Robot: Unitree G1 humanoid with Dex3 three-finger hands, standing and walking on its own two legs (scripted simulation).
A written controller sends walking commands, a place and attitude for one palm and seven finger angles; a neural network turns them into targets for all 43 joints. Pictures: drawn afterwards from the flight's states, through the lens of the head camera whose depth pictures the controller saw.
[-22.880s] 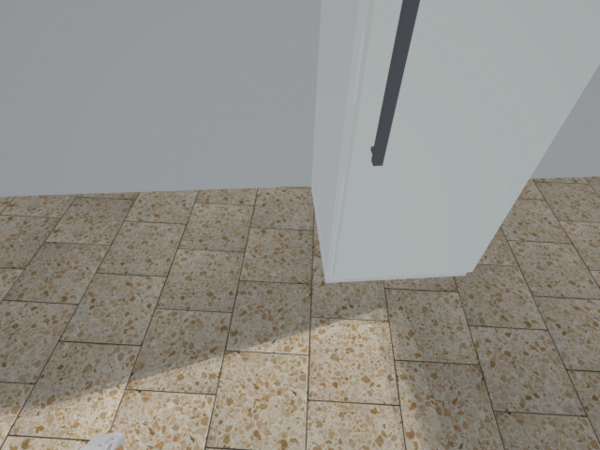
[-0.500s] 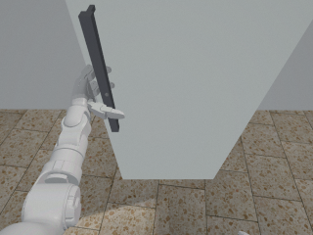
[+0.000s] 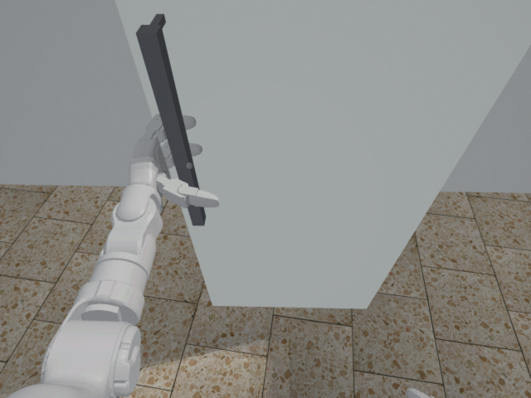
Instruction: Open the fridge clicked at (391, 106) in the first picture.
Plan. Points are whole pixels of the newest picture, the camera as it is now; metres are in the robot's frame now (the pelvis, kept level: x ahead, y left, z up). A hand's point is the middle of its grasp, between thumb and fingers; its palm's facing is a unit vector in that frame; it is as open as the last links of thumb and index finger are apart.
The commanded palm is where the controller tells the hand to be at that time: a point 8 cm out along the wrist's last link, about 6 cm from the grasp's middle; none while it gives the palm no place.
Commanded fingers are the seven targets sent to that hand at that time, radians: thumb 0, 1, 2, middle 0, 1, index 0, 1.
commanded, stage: slide the fingers in behind the handle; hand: left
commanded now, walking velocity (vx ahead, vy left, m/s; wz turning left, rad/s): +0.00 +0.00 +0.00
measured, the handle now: (183, 142) +0.49 +0.15 +0.12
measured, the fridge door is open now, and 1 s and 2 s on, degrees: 0 0 0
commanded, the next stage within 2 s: grip the handle and tug to test in 0.52 s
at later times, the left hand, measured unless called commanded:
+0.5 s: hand (191, 165) +0.43 +0.12 +0.13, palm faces -0.01 -1.00 +0.00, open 14.2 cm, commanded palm +0.41 +0.16 +0.13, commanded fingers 0.00 -0.50 0.30 -0.30 -1.20 -0.30 -1.20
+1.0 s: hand (190, 164) +0.43 +0.12 +0.13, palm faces -0.01 -1.00 +0.01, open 10.7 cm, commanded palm +0.41 +0.17 +0.13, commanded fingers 0.00 0.43 0.70 -0.40 -1.33 -0.40 -1.33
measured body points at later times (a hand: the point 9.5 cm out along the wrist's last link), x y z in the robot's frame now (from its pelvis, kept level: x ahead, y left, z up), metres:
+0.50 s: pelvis +0.01 +0.00 +0.00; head +0.03 +0.00 +0.45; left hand +0.43 +0.18 +0.13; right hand +0.09 -0.25 -0.12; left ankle +0.04 +0.12 -0.72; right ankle -0.03 -0.10 -0.72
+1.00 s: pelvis +0.00 +0.01 +0.00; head +0.03 +0.00 +0.45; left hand +0.43 +0.18 +0.13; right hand +0.09 -0.25 -0.11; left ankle +0.04 +0.12 -0.72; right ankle -0.03 -0.10 -0.72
